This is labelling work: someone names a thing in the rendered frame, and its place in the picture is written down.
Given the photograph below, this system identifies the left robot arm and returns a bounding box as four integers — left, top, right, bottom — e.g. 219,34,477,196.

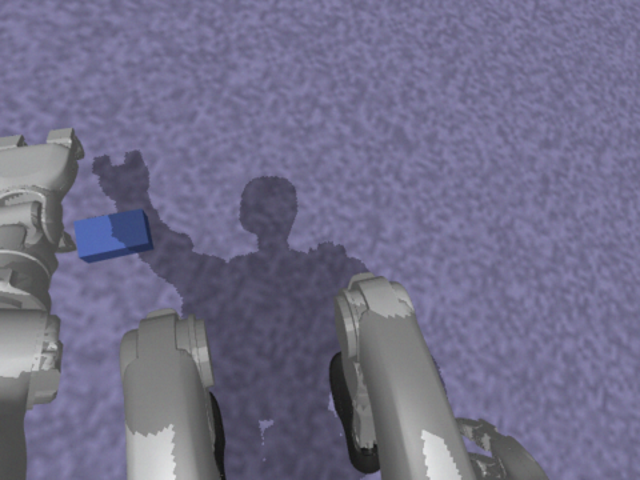
0,186,63,480

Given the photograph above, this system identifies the left robot hand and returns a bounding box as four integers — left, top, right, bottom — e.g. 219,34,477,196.
0,127,85,253

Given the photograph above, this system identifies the right robot hand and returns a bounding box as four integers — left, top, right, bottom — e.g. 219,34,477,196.
455,418,549,480

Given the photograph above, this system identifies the right robot foot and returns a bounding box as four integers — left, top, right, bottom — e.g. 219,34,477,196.
329,352,380,474

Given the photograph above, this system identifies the left robot foot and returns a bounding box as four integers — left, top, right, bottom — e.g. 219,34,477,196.
209,391,226,480

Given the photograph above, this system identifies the small box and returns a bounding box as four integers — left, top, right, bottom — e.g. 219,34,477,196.
74,209,154,263

